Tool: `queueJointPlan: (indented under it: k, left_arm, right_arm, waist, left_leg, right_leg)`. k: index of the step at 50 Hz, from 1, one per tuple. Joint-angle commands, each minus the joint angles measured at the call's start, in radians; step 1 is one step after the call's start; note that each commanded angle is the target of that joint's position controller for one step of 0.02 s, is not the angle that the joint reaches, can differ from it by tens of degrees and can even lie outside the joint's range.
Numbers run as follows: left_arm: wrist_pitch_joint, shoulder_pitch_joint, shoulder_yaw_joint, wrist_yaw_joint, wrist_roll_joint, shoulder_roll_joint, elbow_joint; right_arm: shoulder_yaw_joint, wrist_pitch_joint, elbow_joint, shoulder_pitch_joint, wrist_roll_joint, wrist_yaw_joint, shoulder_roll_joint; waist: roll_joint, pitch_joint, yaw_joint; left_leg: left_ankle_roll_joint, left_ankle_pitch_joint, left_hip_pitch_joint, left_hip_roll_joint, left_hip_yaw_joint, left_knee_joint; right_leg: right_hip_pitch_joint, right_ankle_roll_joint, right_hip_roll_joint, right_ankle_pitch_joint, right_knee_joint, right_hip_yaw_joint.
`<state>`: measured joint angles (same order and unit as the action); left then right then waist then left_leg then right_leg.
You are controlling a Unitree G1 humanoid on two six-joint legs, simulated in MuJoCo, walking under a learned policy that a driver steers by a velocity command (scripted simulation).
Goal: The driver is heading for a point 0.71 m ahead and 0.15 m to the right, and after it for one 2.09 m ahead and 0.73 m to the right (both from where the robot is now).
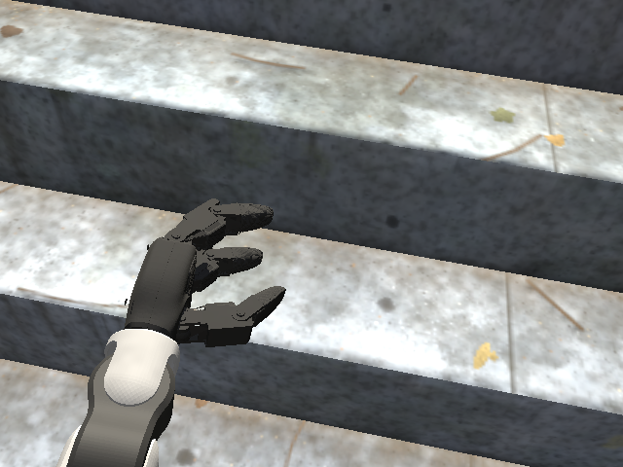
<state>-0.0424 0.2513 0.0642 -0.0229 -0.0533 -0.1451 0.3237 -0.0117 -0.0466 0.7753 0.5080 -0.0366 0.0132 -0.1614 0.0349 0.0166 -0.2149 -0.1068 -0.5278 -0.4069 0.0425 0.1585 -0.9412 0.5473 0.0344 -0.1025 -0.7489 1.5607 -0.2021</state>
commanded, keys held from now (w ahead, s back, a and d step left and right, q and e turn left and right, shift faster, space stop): e+shift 0.38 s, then w+e+shift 0.14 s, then e+shift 0.14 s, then shift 0.28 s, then q+shift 0.06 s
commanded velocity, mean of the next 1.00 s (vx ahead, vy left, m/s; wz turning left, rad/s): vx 0.34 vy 0.00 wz -0.46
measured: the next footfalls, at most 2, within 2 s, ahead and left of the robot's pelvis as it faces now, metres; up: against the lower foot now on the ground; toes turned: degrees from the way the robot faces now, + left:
right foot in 0.36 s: +0.02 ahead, -0.07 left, +0.01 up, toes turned -5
left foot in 0.62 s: -0.10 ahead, +0.20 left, -0.21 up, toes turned -18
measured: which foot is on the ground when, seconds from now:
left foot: down 0.00-0.34, up 0.36-0.60, down 0.62-0.84, up 0.86-1.00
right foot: up 0.00-0.34, down 0.36-0.54, up 0.56-0.84, down 0.86-1.00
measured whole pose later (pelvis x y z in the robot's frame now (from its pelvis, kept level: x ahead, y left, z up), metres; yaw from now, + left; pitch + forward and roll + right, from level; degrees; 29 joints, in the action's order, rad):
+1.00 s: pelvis -0.21 +0.12 -0.22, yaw -28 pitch +0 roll -1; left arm 0.03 -0.21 0.05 0.05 -0.06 -0.19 0.57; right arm -0.01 0.06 0.55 0.23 0.02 -0.05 -0.26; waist -0.05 0.03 -0.03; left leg 0.09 -0.33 -0.73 0.08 -0.08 -1.81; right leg 0.53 -0.06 -0.04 -0.59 1.00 -0.12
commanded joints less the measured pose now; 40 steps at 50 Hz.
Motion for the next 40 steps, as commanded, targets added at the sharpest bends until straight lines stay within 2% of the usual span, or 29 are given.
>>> queueJointPlan:
  k: [1, 3, 5, 7, 9, 11, 12, 13, 14, 15, 16, 17, 18, 19, 20, 21, 22, 23, 25, 26, 28, 30, 31, 32, 33, 34, 36, 38, 40]
  left_arm:
    - [-0.036, 0.085, -0.005, -0.042, 0.011, 0.029, -0.131]
    - [-0.013, -0.165, -0.079, -0.028, 0.060, -0.150, -0.023]
    - [0.014, -0.156, -0.069, -0.014, 0.052, -0.078, 0.034]
    - [0.031, 0.080, -0.026, -0.004, 0.052, 0.078, 0.018]
    - [0.034, 0.115, -0.037, -0.015, 0.063, 0.083, 0.013]
    - [0.034, -0.108, -0.064, -0.021, 0.074, -0.008, 0.011]
    - [0.039, -0.200, -0.090, -0.016, 0.077, -0.073, 0.030]
    - [0.051, -0.178, -0.089, 0.004, 0.063, -0.060, 0.060]
    - [0.065, -0.172, -0.090, 0.011, 0.053, -0.060, 0.058]
    - [0.078, -0.420, -0.094, 0.031, 0.055, -0.085, 0.053]
    - [0.084, -0.626, -0.125, 0.050, 0.054, -0.130, 0.167]
    - [0.091, -0.726, -0.136, 0.068, 0.068, -0.139, 0.280]
    - [0.095, -0.747, -0.118, 0.074, 0.062, -0.098, 0.350]
    - [0.060, -0.668, -0.083, 0.071, 0.028, -0.049, 0.350]
    - [0.001, -0.456, -0.064, 0.077, 0.043, -0.058, 0.225]
    - [-0.020, -0.313, -0.047, 0.074, 0.054, -0.047, 0.144]
    - [-0.045, -0.145, -0.042, 0.081, 0.046, -0.091, 0.078]
    - [-0.059, -0.108, -0.044, 0.077, 0.047, -0.129, 0.073]
    - [-0.059, -0.076, -0.022, 0.074, 0.047, -0.074, 0.090]
    - [-0.034, -0.139, -0.012, 0.091, 0.036, -0.043, 0.093]
    - [0.037, -0.374, -0.049, 0.116, 0.068, -0.032, 0.121]
    - [0.084, -0.646, -0.082, 0.106, 0.087, -0.069, 0.148]
    - [0.091, -0.662, -0.093, 0.094, 0.071, -0.082, 0.186]
    - [0.071, -0.665, -0.075, 0.089, 0.052, -0.060, 0.184]
    - [0.061, -0.837, -0.089, 0.081, 0.047, -0.145, 0.181]
    - [0.047, -0.805, -0.088, 0.052, 0.092, -0.170, 0.131]
    - [0.058, -0.408, -0.118, 0.050, 0.087, -0.235, 0.136]
    - [0.100, -0.311, -0.085, 0.056, 0.063, -0.149, 0.078]
    - [0.127, -0.351, -0.057, 0.066, 0.080, -0.081, 0.085]
  right_arm:
    - [-0.037, -0.043, 0.015, 0.171, 0.029, -0.052, -0.154]
    - [-0.045, -0.054, -0.121, -0.096, 0.023, -0.093, -0.189]
    - [-0.035, -0.047, -0.153, -0.123, 0.019, -0.098, -0.153]
    - [-0.008, -0.031, -0.081, 0.131, -0.022, -0.097, -0.048]
    - [-0.005, -0.028, -0.070, 0.213, -0.061, -0.087, -0.032]
    - [-0.006, -0.018, -0.177, -0.034, -0.043, -0.090, -0.104]
    - [-0.009, -0.009, -0.225, -0.157, -0.046, -0.092, -0.150]
    - [0.008, 0.008, -0.237, -0.185, -0.062, -0.100, -0.113]
    - [0.007, 0.013, -0.253, -0.156, -0.056, -0.110, -0.134]
    - [-0.024, 0.021, -0.255, -0.342, -0.034, -0.104, -0.308]
    - [-0.022, 0.038, -0.276, -0.454, -0.009, -0.095, -0.262]
    - [-0.003, 0.051, -0.293, -0.407, -0.025, -0.089, -0.188]
    - [0.034, 0.058, -0.372, -0.502, -0.029, -0.071, -0.085]
    - [0.054, 0.045, -0.457, -0.625, -0.014, -0.044, -0.014]
    - [0.038, 0.046, -0.549, -0.532, -0.007, -0.023, -0.066]
    - [0.036, 0.052, -0.505, -0.319, -0.012, -0.004, -0.090]
    - [0.027, 0.070, -0.441, -0.080, 0.006, -0.013, -0.118]
    - [0.024, 0.068, -0.379, 0.015, -0.013, -0.024, -0.166]
    - [0.025, 0.061, -0.301, 0.076, -0.018, -0.033, -0.196]
    - [0.042, 0.068, -0.258, 0.042, -0.018, -0.042, -0.157]
    - [0.087, 0.083, -0.184, -0.163, -0.019, -0.017, 0.011]
    - [0.096, 0.083, -0.279, -0.627, 0.004, -0.018, -0.016]
    - [0.088, 0.071, -0.263, -0.612, -0.017, -0.013, -0.019]
    - [0.047, 0.043, -0.250, -0.483, -0.038, -0.026, -0.122]
    - [0.001, -0.001, -0.244, -0.466, -0.033, -0.029, -0.286]
    - [-0.037, -0.032, -0.239, -0.496, 0.001, -0.037, -0.374]
    - [-0.004, -0.018, -0.271, -0.423, -0.046, -0.067, -0.209]
    - [-0.018, 0.006, -0.292, -0.433, -0.028, -0.087, -0.238]
    - [-0.025, 0.040, -0.297, -0.449, -0.018, -0.089, -0.242]
  waist:
    - [-0.095, 0.164, 0.069]
    - [0.121, 0.281, 0.229]
    - [0.244, 0.215, 0.233]
    - [0.090, 0.087, 0.038]
    - [-0.117, 0.081, -0.001]
    - [-0.146, 0.238, 0.211]
    - [-0.080, 0.246, 0.306]
    - [0.049, 0.199, 0.297]
    - [0.028, 0.162, 0.279]
    - [-0.195, 0.189, 0.444]
    - [-0.172, 0.239, 0.496]
    - [0.037, 0.259, 0.461]
    - [0.258, 0.119, 0.443]
    - [0.227, -0.024, 0.372]
    - [0.166, 0.013, 0.221]
    - [-0.029, 0.021, 0.100]
    - [-0.069, 0.028, -0.035]
    - [-0.128, 0.078, -0.034]
    - [-0.087, 0.083, -0.085]
    - [-0.069, 0.063, -0.056]
    - [-0.316, -0.054, 0.143]
    - [-0.270, -0.126, 0.448]
    - [-0.027, 0.004, 0.431]
    - [-0.019, 0.096, 0.389]
    - [-0.100, 0.244, 0.469]
    - [-0.256, 0.284, 0.477]
    - [0.024, 0.157, 0.265]
    - [-0.014, 0.102, 0.262]
    - [-0.146, 0.103, 0.258]
  left_leg:
    - [-0.006, 1.292, 0.515, -0.229, -0.547, 0.217]
    - [-0.033, 1.091, 0.507, -0.327, -0.729, 0.068]
    - [0.012, 0.697, 0.185, -0.266, -0.588, 0.027]
    - [0.032, 0.403, 0.154, -0.205, -0.434, 0.147]
    - [-0.018, 0.787, 0.491, -0.220, -0.471, 0.221]
    - [-0.039, 0.891, 0.458, -0.261, -0.485, 0.209]
    - [-0.031, 0.816, 0.336, -0.272, -0.451, 0.275]
    - [-0.012, 0.819, 0.138, -0.206, -0.353, 0.326]
    - [-0.002, 0.894, 0.053, -0.198, -0.322, 0.364]
    - [-0.013, 0.901, 0.054, -0.261, -0.346, 0.385]
    - [0.019, 0.924, 0.039, -0.193, -0.235, 0.118]
    - [0.080, 0.613, -0.059, -0.062, -0.086, -0.161]
    - [0.143, -0.068, -0.322, 0.050, -0.034, -0.605]
    - [0.177, -0.161, -0.450, 0.055, -0.175, -0.981]
    - [0.205, -0.100, -0.469, 0.065, -0.455, -0.979]
    - [0.206, 0.016, -0.457, 0.054, -0.451, -0.978]
    - [0.194, 0.056, -0.331, 0.003, -0.451, -0.989]
    - [0.151, 0.197, -0.040, 0.000, -0.382, -0.965]
    - [0.109, 0.201, 0.313, -0.002, -0.203, -0.431]
    - [0.055, 0.156, 0.306, -0.017, -0.101, 0.050]
    - [-0.037, 0.569, 0.221, -0.067, -0.115, 0.643]
    - [0.029, 0.802, -0.069, -0.121, -0.070, 0.858]
    - [0.060, 0.787, 0.102, -0.123, -0.089, 0.507]
    - [-0.031, 0.982, 0.274, -0.326, -0.220, 0.365]
    - [-0.143, 1.013, 0.459, -0.522, -0.366, 0.455]
    - [-0.185, 0.574, 0.521, -0.605, -0.544, 0.569]
    - [-0.141, 0.637, 0.419, -0.362, -0.391, 0.496]
    - [-0.151, 0.590, 0.351, -0.380, -0.419, 0.512]
    - [-0.133, 0.430, 0.161, -0.344, -0.397, 0.490]
  right_leg:
    - [0.383, -0.001, 0.121, -0.050, 0.094, 0.220]
    - [0.350, -0.030, 0.067, 0.103, -0.010, 0.381]
    - [0.150, -0.075, 0.082, 0.277, -0.228, 0.310]
    - [0.293, -0.054, 0.163, 0.297, -0.139, 0.223]
    - [0.675, -0.015, 0.258, 0.178, 0.254, 0.223]
    - [0.582, -0.019, 0.160, 0.129, 0.342, 0.388]
    - [0.432, -0.003, 0.143, 0.184, 0.275, 0.297]
    - [0.236, 0.004, 0.210, 0.323, 0.206, 0.179]
    - [0.151, 0.013, 0.243, 0.300, 0.166, 0.121]
    - [0.013, 0.012, 0.177, 0.089, -0.209, 0.006]
    - [-0.170, -0.033, 0.149, 0.011, -0.378, 0.056]
    - [-0.330, -0.085, 0.184, 0.145, -0.559, 0.047]
    - [-0.357, -0.171, 0.166, 0.373, -0.734, 0.163]
    - [-0.146, -0.194, 0.151, 0.389, -0.741, 0.404]
    - [0.057, -0.281, 0.078, 0.281, -0.744, 0.878]
    - [0.115, -0.314, 0.027, 0.187, -0.797, 0.946]
    - [0.323, -0.297, -0.024, 0.155, -0.796, 0.998]
    - [0.549, -0.265, 0.015, 0.092, -0.780, 0.943]
    - [0.771, -0.115, 0.180, 0.274, -0.601, 0.531]
    - [0.697, -0.052, 0.232, 0.308, -0.487, 0.366]
    - [0.607, 0.009, 0.356, 0.094, 0.116, 0.128]
    - [0.369, 0.002, 0.349, 0.135, 0.585, 0.231]
    - [0.512, -0.010, 0.385, 0.240, 0.773, 0.287]
    - [0.697, 0.047, 0.286, 0.243, 0.910, 0.335]
    - [0.682, 0.103, 0.173, 0.203, 1.074, 0.335]
    - [0.712, 0.119, 0.007, 0.313, 0.883, 0.376]
    - [0.593, 0.152, 0.043, 0.481, 0.522, 0.258]
    - [0.419, 0.142, -0.004, 0.453, -0.002, 0.200]
    - [0.095, 0.064, -0.017, 0.228, -0.466, 0.120]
